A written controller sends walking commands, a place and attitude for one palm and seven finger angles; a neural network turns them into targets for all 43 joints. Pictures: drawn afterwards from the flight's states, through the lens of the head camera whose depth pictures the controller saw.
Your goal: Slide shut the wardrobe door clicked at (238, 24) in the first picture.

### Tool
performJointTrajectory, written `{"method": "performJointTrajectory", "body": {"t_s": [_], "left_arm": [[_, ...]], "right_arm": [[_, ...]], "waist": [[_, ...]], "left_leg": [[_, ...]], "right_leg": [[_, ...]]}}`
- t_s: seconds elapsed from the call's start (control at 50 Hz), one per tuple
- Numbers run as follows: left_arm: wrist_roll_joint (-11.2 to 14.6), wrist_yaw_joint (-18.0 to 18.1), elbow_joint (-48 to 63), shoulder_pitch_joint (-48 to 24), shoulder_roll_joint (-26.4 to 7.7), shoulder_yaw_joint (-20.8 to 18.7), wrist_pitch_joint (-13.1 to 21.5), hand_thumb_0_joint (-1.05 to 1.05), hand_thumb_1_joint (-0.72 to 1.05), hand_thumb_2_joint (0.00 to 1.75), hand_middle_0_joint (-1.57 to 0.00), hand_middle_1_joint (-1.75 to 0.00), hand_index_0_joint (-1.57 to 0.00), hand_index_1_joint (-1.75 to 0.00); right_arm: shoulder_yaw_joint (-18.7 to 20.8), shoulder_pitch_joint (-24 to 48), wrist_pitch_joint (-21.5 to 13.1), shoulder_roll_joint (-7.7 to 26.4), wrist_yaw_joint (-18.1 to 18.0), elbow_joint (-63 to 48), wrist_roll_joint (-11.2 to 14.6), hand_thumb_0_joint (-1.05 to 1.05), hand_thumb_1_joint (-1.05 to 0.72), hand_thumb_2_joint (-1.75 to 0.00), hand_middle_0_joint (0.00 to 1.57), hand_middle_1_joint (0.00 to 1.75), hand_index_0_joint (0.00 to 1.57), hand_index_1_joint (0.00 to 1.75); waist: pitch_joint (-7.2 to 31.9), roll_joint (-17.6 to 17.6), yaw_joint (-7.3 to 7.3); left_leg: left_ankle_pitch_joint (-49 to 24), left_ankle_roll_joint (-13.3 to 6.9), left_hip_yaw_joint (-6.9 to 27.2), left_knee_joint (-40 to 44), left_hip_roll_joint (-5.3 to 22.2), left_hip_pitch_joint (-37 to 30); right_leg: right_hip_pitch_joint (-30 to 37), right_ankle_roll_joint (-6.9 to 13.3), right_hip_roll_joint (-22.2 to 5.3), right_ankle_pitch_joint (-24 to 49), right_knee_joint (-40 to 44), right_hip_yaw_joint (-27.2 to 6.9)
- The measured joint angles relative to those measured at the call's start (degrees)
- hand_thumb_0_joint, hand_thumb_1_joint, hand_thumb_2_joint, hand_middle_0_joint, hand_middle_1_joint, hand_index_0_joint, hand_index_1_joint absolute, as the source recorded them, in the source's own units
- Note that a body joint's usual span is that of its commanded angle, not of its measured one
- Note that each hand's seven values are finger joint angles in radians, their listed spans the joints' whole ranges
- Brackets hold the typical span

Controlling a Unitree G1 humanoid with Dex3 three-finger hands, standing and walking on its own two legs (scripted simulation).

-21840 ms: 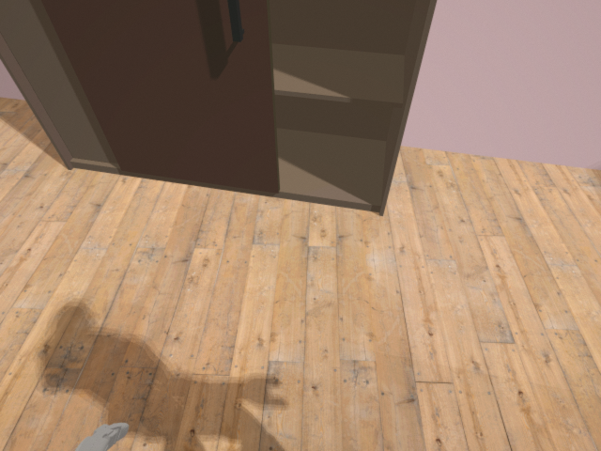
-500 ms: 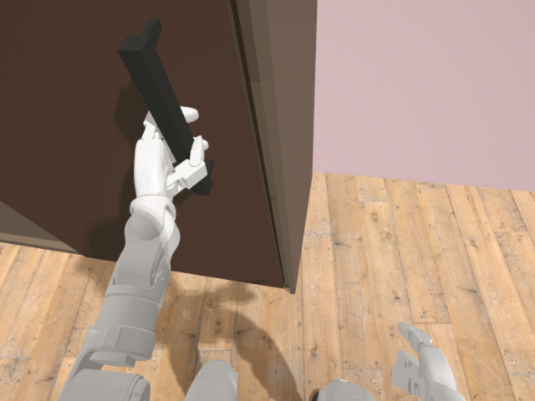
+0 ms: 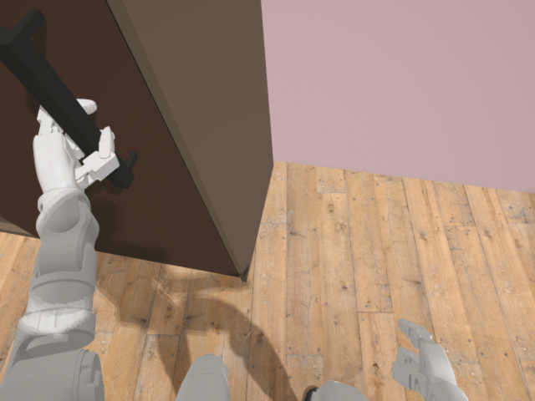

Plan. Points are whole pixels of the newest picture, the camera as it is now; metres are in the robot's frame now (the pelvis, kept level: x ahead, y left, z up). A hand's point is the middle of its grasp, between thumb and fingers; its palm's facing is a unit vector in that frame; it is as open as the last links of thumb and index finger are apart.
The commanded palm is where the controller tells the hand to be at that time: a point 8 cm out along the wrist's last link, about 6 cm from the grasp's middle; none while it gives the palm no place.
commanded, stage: stop walking and hold the door there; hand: left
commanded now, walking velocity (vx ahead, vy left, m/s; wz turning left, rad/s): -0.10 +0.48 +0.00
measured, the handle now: (88, 116) +0.44 +0.30 +0.13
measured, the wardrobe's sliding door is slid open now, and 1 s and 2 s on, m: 0.00 0.00 0.00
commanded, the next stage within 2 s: none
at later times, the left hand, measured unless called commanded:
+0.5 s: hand (102, 154) +0.40 +0.28 +0.11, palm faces +0.41 -0.87 -0.28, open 6.2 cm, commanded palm +0.36 +0.32 +0.11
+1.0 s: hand (101, 155) +0.39 +0.28 +0.11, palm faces +0.31 -0.91 -0.27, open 5.8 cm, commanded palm +0.36 +0.31 +0.11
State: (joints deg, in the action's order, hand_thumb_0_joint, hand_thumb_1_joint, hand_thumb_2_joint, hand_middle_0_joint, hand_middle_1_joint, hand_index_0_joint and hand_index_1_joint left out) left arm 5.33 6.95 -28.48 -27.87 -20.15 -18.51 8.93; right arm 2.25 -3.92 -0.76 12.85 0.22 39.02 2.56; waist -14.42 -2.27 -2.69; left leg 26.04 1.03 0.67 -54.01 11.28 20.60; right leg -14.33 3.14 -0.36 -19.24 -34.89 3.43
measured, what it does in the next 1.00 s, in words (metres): steps on the spot: left foot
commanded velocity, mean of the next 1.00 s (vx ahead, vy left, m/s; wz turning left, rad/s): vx -0.02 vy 0.04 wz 0.00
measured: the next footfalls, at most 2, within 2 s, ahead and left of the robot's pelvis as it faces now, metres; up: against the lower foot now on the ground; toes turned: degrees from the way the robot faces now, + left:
left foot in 0.24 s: +0.08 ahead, +0.10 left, +0.00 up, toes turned +2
left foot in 1.54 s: +0.03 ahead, +0.28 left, +0.00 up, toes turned -1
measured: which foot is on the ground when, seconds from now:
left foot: up 0.00-0.22, down 0.24-1.00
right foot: down 0.00-1.00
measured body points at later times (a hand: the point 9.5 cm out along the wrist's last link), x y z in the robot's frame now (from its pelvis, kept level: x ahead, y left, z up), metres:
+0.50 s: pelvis +0.00 +0.01 +0.01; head +0.01 -0.01 +0.46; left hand +0.37 +0.32 +0.12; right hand +0.10 -0.29 -0.09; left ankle +0.04 +0.10 -0.73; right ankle +0.00 -0.08 -0.73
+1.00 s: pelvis +0.00 +0.04 +0.01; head +0.00 +0.03 +0.46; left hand +0.37 +0.32 +0.12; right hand +0.07 -0.22 -0.11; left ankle +0.04 +0.10 -0.73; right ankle +0.00 -0.08 -0.73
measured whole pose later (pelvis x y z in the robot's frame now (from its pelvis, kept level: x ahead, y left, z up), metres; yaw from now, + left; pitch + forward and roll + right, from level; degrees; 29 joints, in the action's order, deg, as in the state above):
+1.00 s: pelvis +0.00 +0.04 +0.01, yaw -7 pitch -1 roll +0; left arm 2.2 7.2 -41.5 -21.8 -23.4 -15.3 9.6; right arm -1.0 -16.2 -3.9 13.9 -5.7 42.4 2.2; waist 0.1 -1.9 0.4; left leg 9.8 -4.9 -9.9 -23.2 -0.9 13.4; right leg -12.1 -0.4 1.0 -12.3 -25.0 -3.0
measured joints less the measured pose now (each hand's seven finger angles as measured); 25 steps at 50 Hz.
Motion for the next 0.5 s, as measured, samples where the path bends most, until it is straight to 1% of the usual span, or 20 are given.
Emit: {"method": "performJointTrajectory", "body": {"t_s": [0.02, 0.04, 0.08, 0.12, 0.18, 0.2, 0.22, 0.24, 0.26, 0.3, 0.32, 0.34, 0.36, 0.38, 0.44, 0.5], "left_arm": [[-0.16, -0.27, -0.84, 1.18, -0.62, -0.94, 0.01, -0.09, 0.6, 0.81, -0.41, -1.27, -0.21, -1.4], [0.02, -0.39, -1.63, 2.27, -0.85, -2.05, 0.12, -0.1, 0.6, 0.8, -0.41, -1.26, -0.24, -1.4], [-0.67, 0.42, -2.78, 4.27, -0.98, -3.98, -0.08, -0.12, 0.58, 0.79, -0.4, -1.25, -0.28, -1.4], [-0.95, 1.04, -3.74, 5.78, -1.21, -5.37, -0.22, -0.13, 0.57, 0.79, -0.4, -1.25, -0.31, -1.4], [-1.58, 1.81, -4.11, 7.3, -1.78, -6.41, -0.92, -0.13, 0.56, 0.81, -0.4, -1.26, -0.33, -1.4], [-1.69, 2.01, -4.08, 7.76, -2.04, -6.45, -1.15, -0.13, 0.56, 0.81, -0.4, -1.27, -0.33, -1.4], [-1.78, 2.17, -3.97, 8.26, -2.3, -6.36, -1.38, -0.13, 0.55, 0.81, -0.39, -1.27, -0.33, -1.4], [-1.82, 2.21, -3.79, 8.78, -2.57, -6.15, -1.59, -0.13, 0.55, 0.81, -0.39, -1.28, -0.33, -1.4], [-1.88, 2.18, -3.85, 9.04, -3.05, -5.89, -1.75, -0.12, 0.56, 0.81, -0.39, -1.29, -0.33, -1.4], [-2.16, 1.98, -4.63, 9.18, -4.17, -5.36, -2.01, -0.12, 0.57, 0.8, -0.38, -1.3, -0.32, -1.4], [-2.3, 1.8, -5.19, 9.28, -4.64, -5.2, -2.04, -0.12, 0.57, 0.79, -0.37, -1.31, -0.32, -1.4], [-2.41, 1.59, -5.77, 9.44, -4.96, -5.19, -2.03, -0.12, 0.58, 0.78, -0.37, -1.31, -0.32, -1.4], [-2.43, 1.45, -6.32, 9.59, -5.16, -5.22, -2.01, -0.12, 0.58, 0.77, -0.36, -1.31, -0.32, -1.4], [-2.4, 1.37, -6.82, 9.7, -5.28, -5.23, -2.01, -0.12, 0.59, 0.76, -0.36, -1.31, -0.33, -1.4], [-2.66, 1.38, -8.4, 9.42, -5.19, -4.84, -1.73, -0.11, 0.6, 0.74, -0.35, -1.31, -0.33, -1.4], [-3.24, 0.97, -9.91, 9.13, -5.17, -3.82, -1.21, -0.11, 0.61, 0.73, -0.35, -1.31, -0.35, -1.4]], "right_arm": [[0.09, -0.13, -0.63, 0.85, -0.62, 0.04, -0.16, 0.01, -0.91, -0.89, 0.2, 0.3, 0.2, 0.3], [0.06, -0.24, -1.33, 1.79, -1.23, 0.05, -0.32, 0.01, -0.91, -0.89, 0.2, 0.3, 0.2, 0.3], [-0.03, -0.65, -2.54, 3.5, -2.28, -0.18, -0.37, 0.01, -0.91, -0.89, 0.2, 0.3, 0.2, 0.3], [0.03, -1.19, -3.24, 4.66, -2.94, -0.61, -0.2, 0.01, -0.91, -0.89, 0.2, 0.3, 0.2, 0.3], [0.53, -2.06, -3.34, 5.48, -3.46, -1.18, 0.24, 0.01, -0.91, -0.89, 0.2, 0.3, 0.2, 0.3], [0.69, -2.39, -3.23, 5.71, -3.57, -1.38, 0.39, 0.01, -0.91, -0.89, 0.2, 0.3, 0.2, 0.3], [0.86, -2.78, -3.09, 6.01, -3.62, -1.6, 0.54, 0.01, -0.91, -0.89, 0.2, 0.3, 0.2, 0.3], [1.04, -3.2, -2.98, 6.32, -3.63, -1.78, 0.7, 0.01, -0.91, -0.89, 0.2, 0.3, 0.2, 0.3], [1.24, -3.46, -2.81, 6.24, -3.61, -1.67, 0.87, 0.01, -0.91, -0.89, 0.2, 0.3, 0.2, 0.3], [1.2, -4.14, -2.15, 5.79, -3.28, -1.76, 1.23, 0.01, -0.91, -0.89, 0.2, 0.3, 0.2, 0.3], [1.0, -4.57, -1.98, 5.64, -3.22, -1.92, 1.2, 0.01, -0.91, -0.89, 0.2, 0.3, 0.2, 0.3], [0.76, -4.9, -1.91, 5.57, -3.32, -2.0, 1.11, 0.01, -0.91, -0.89, 0.2, 0.3, 0.2, 0.3], [0.55, -5.19, -1.85, 5.51, -3.52, -2.05, 1.01, 0.01, -0.91, -0.89, 0.2, 0.3, 0.2, 0.3], [0.38, -5.47, -1.78, 5.46, -3.75, -2.06, 0.9, 0.01, -0.91, -0.89, 0.2, 0.3, 0.2, 0.3], [0.14, -6.75, -1.48, 5.18, -4.22, -1.49, 0.82, 0.0, -0.91, -0.89, 0.2, 0.3, 0.2, 0.3], [-0.29, -8.58, -1.13, 4.7, -4.61, -0.4, 0.58, 0.0, -0.91, -0.89, 0.2, 0.3, 0.2, 0.3]], "waist": [[0.82, 0.22, 0.11], [1.55, 0.27, 0.26], [2.77, 0.1, 0.76], [3.85, 0.04, 1.49], [5.01, 0.35, 2.18], [5.37, 0.34, 2.35], [5.82, 0.04, 2.51], [6.39, -0.49, 2.64], [6.92, -0.29, 2.8], [8.06, 0.9, 2.91], [8.71, 1.15, 3.16], [9.25, 0.97, 3.51], [9.67, 0.6, 3.85], [10.0, 0.17, 4.15], [10.95, -0.57, 4.63], [12.11, -0.4, 4.96]], "left_leg": [[2.06, -0.38, -0.56, -1.45, -2.4, 0.75], [3.06, -0.7, -1.41, -0.83, -4.46, 0.94], [2.57, -1.13, -3.31, 4.64, -7.75, 0.17], [0.1, -1.26, -5.0, 11.6, -10.07, -1.11], [-6.58, -1.5, -6.69, 20.87, -11.98, -3.54], [-10.24, -1.7, -7.2, 23.91, -12.09, -4.65], [-15.58, -2.12, -7.62, 26.59, -11.72, -5.89], [-20.8, -2.77, -7.63, 27.89, -10.85, -6.92], [-19.62, -2.72, -7.62, 27.61, -10.42, -7.45], [-14.73, -2.23, -7.98, 26.75, -10.27, -7.92], [-13.39, -2.03, -7.99, 26.39, -10.09, -7.83], [-12.69, -1.86, -7.89, 26.04, -9.67, -7.64], [-12.62, -1.45, -7.82, 25.79, -9.15, -7.43], [-12.72, -1.3, -7.81, 25.62, -8.69, -7.23], [-13.11, -1.91, -8.08, 25.85, -8.08, -6.89], [-14.15, -2.73, -8.6, 27.49, -8.6, -7.26]], "right_leg": [[-0.08, 0.1, -0.28, 0.78, 1.4, -0.86], [-0.02, 0.22, -0.41, 1.72, 2.92, -1.71], [0.52, 0.39, -0.43, 3.45, 5.69, -3.01], [1.28, 0.35, -0.23, 4.27, 7.5, -3.68], [2.47, 0.39, 0.67, 4.27, 8.23, -4.13], [2.76, 0.41, 1.18, 4.04, 7.88, -4.17], [2.96, 0.38, 1.92, 3.66, 7.21, -4.09], [2.98, 0.27, 2.92, 3.15, 6.2, -3.89], [2.85, 0.09, 3.37, 2.51, 5.01, -3.9], [2.54, -0.47, 3.5, 1.64, 3.53, -4.34], [2.79, -0.21, 3.7, 1.55, 3.99, -4.38], [3.14, 0.49, 4.12, 1.95, 4.92, -4.31], [3.46, 0.92, 4.59, 2.72, 5.95, -4.28], [3.75, 0.88, 5.0, 3.55, 6.99, -4.32], [4.35, 0.12, 5.55, 5.57, 9.6, -4.69], [4.62, -0.49, 5.09, 6.78, 11.26, -5.2]]}}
